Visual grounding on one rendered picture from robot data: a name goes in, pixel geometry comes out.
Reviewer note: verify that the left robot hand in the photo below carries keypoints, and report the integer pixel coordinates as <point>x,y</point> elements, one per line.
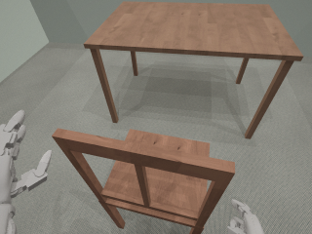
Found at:
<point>11,136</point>

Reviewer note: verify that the right robot hand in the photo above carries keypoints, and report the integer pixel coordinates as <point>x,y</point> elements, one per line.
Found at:
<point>250,223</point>

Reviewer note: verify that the chair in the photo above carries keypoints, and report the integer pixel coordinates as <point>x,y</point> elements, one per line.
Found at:
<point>165,177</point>

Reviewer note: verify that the table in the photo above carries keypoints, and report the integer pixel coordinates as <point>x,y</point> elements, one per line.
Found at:
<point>231,30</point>

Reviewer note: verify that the left robot forearm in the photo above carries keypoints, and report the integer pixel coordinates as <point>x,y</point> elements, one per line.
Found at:
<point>7,225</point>

